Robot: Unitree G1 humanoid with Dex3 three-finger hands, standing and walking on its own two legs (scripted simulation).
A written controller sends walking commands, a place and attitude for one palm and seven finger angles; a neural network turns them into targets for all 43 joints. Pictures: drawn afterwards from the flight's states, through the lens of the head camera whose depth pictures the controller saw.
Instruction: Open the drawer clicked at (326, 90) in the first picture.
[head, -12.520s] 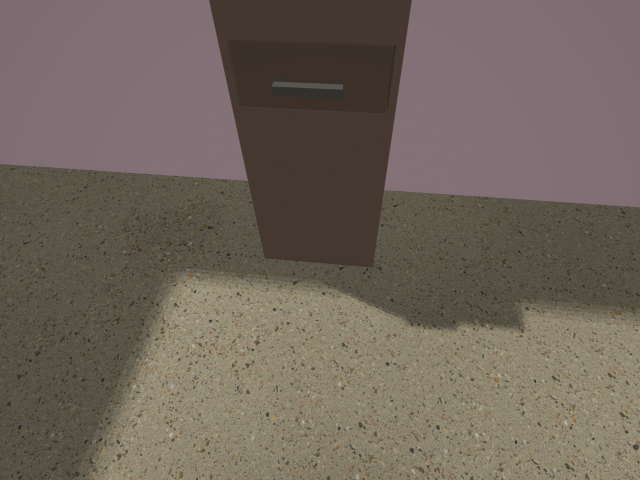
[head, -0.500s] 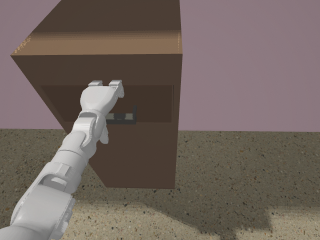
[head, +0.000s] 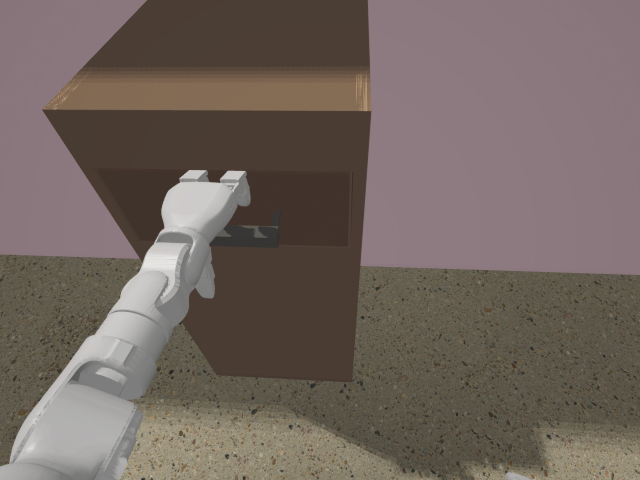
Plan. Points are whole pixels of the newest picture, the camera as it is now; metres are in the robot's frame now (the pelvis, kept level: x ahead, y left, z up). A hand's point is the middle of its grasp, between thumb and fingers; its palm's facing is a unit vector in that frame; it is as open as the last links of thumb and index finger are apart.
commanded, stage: move the hooked fingers above the handle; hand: left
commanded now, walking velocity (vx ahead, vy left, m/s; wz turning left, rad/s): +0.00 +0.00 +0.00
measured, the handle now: (228, 225) +0.49 +0.18 +0.01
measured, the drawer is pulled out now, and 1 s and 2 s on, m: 0.00 0.00 0.00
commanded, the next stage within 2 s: lower the fingers behind the handle in 1.84 s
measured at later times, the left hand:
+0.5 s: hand (212, 230) +0.43 +0.18 +0.06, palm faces -0.05 -0.02 -1.00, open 13.8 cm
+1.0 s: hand (213, 231) +0.43 +0.17 +0.07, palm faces -0.02 -0.03 -1.00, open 13.8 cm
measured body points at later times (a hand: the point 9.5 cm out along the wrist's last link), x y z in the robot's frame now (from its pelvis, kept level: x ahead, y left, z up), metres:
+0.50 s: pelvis +0.00 +0.00 +0.00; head +0.04 -0.02 +0.45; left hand +0.43 +0.18 +0.12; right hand +0.07 -0.26 -0.14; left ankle -0.02 +0.09 -0.73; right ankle -0.02 -0.08 -0.73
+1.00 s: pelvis +0.00 +0.00 +0.00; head +0.03 -0.02 +0.45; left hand +0.42 +0.17 +0.12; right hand +0.11 -0.25 -0.13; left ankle -0.02 +0.09 -0.73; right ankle -0.02 -0.08 -0.73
